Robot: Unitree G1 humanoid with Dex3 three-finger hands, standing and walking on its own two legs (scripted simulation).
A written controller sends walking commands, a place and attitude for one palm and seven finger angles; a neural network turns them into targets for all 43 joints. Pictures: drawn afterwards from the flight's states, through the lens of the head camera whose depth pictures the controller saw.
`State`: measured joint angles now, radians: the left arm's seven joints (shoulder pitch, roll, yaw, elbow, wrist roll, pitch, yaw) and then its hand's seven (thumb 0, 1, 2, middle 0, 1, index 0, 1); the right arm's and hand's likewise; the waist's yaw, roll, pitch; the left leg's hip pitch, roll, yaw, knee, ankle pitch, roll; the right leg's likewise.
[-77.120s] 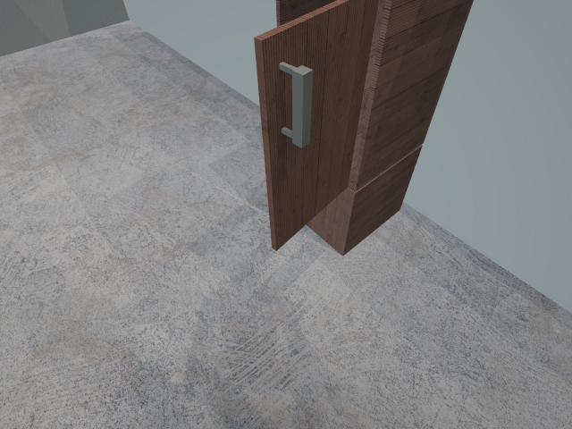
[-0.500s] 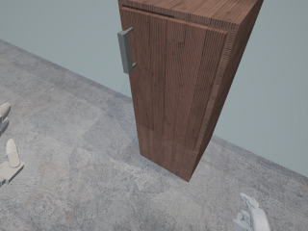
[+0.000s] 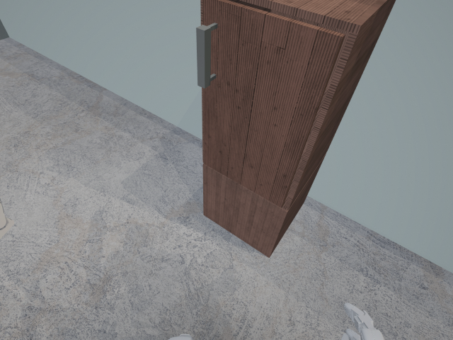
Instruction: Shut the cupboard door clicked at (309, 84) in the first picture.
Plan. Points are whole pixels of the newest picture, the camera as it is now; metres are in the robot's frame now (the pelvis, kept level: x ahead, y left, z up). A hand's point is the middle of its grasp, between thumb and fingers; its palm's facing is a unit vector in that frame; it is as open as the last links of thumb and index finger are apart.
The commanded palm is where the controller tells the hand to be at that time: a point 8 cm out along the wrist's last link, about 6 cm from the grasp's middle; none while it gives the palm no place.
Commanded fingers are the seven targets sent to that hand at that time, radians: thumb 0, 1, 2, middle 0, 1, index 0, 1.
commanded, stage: step back with the hand held close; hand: left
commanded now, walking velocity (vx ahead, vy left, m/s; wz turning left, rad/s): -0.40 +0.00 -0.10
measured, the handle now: (208, 55) +0.76 +0.08 +0.14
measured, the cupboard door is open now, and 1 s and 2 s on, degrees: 0 0 0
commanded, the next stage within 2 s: stop stepping back and stand still in 0.28 s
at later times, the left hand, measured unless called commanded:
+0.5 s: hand out of the picture +0.08 +0.31 +0.21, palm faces +0.47 -0.80 -0.38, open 7.4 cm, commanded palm +0.02 +0.34 +0.20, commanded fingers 0.00 0.90 0.90 -0.20 -0.30 -0.20 -0.30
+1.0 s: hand out of the picture -0.04 +0.29 +0.20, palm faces +0.27 -0.81 -0.52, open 7.4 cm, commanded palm -0.08 +0.35 +0.20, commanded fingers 0.00 0.90 0.90 -0.20 -0.30 -0.20 -0.30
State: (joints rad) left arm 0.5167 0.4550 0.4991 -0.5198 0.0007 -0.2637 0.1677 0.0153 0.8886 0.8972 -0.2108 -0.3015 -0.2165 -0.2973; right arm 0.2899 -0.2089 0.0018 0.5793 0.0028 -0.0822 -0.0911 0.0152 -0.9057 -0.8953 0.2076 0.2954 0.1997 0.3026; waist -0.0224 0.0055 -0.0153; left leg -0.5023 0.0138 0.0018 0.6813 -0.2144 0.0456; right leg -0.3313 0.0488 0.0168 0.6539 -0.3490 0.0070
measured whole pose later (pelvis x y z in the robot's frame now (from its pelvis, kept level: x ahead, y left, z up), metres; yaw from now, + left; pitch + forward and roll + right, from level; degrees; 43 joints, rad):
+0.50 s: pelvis -0.12 +0.04 +0.01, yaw +0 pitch +4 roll -6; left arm 0.50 0.45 0.47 -0.59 -0.08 -0.24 0.16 0.01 0.89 0.90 -0.21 -0.30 -0.21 -0.30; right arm 0.16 -0.15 0.01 0.60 0.00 -0.14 -0.05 0.01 -0.91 -0.90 0.21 0.30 0.20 0.30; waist 0.03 0.02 -0.05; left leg -0.55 0.07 0.10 0.33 0.02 0.02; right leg -0.12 0.10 -0.09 0.67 -0.58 -0.03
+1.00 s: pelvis -0.25 +0.07 +0.01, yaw -7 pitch -3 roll +1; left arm 0.63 0.49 0.43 -0.60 -0.04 -0.17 0.14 0.02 0.89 0.90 -0.21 -0.30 -0.21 -0.30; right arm 0.29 -0.20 0.00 0.64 -0.01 -0.06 -0.06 0.01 -0.90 -0.90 0.21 0.30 0.20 0.30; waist -0.04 -0.04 -0.01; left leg -0.61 0.00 0.07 0.97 -0.38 -0.04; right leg -0.27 0.05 -0.11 0.58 -0.29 -0.13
